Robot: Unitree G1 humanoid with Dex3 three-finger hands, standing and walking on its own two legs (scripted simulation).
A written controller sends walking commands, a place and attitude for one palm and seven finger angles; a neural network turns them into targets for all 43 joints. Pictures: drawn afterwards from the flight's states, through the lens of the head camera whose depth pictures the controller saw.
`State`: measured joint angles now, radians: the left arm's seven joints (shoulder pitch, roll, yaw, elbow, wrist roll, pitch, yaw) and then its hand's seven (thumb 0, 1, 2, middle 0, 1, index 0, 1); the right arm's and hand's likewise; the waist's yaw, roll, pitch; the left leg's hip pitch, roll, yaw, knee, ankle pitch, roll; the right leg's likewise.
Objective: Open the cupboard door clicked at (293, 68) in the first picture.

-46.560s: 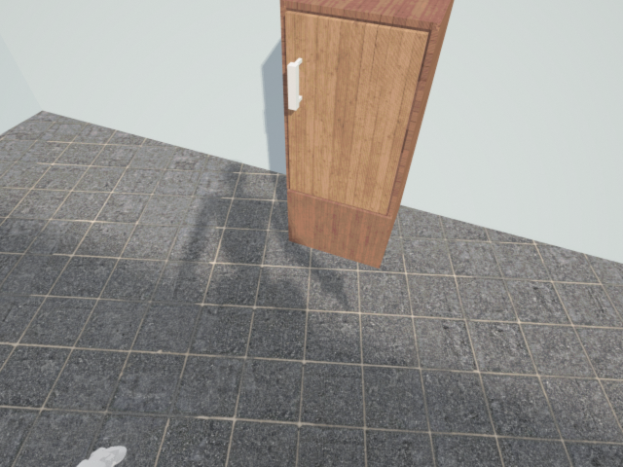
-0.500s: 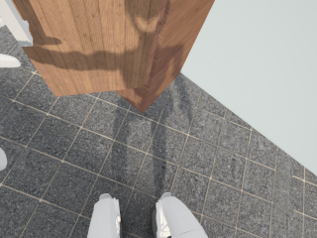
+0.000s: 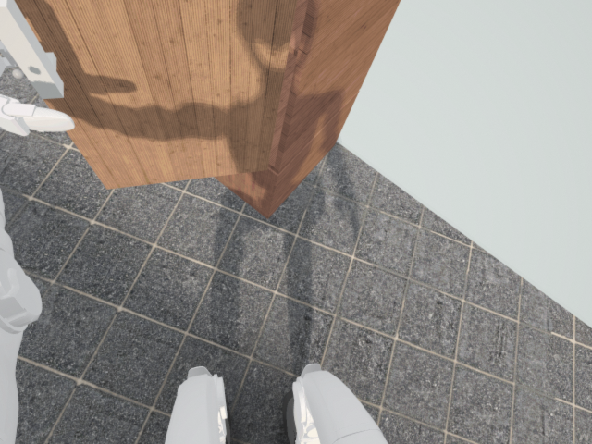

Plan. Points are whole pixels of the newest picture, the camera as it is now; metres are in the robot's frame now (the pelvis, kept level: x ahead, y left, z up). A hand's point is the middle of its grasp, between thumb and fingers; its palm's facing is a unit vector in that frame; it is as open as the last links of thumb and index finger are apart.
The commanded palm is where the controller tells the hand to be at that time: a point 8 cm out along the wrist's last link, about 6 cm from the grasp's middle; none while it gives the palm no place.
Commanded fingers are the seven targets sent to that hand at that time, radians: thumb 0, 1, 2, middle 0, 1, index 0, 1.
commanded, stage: slide the fingers in behind the handle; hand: left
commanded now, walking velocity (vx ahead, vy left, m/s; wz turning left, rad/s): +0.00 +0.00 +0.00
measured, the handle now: (27, 37) +0.60 +0.26 +0.08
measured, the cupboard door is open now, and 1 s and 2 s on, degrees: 50 50 52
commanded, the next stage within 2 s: close the thumb around the handle in 0.88 s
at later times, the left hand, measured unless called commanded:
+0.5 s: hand (49, 73) +0.55 +0.23 +0.08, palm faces +0.14 -0.99 +0.00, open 14.0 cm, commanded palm +0.53 +0.26 +0.07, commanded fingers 0.00 -0.50 0.30 -0.30 -1.20 -0.30 -1.20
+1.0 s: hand (51, 72) +0.55 +0.23 +0.08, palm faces +0.14 -0.99 -0.01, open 14.0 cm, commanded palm +0.53 +0.25 +0.07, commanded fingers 0.00 -0.39 0.35 -0.31 -1.21 -0.31 -1.21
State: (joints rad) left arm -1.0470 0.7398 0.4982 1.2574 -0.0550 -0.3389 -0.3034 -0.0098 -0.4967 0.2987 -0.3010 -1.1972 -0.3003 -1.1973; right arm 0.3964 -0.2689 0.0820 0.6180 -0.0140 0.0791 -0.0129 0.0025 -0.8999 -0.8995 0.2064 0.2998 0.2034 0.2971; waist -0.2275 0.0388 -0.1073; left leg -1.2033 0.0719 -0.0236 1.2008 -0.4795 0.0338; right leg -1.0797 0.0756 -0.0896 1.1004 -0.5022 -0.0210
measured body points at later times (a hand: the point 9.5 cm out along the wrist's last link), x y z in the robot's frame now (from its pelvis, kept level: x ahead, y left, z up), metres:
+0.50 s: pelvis +0.00 +0.00 +0.00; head +0.16 +0.04 +0.42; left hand +0.53 +0.29 +0.08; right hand -0.02 -0.26 -0.10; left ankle +0.03 +0.10 -0.64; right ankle +0.00 -0.12 -0.64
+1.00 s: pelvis +0.00 -0.01 +0.00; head +0.17 +0.03 +0.42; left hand +0.53 +0.28 +0.08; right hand -0.01 -0.27 -0.10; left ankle +0.03 +0.10 -0.64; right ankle +0.00 -0.12 -0.64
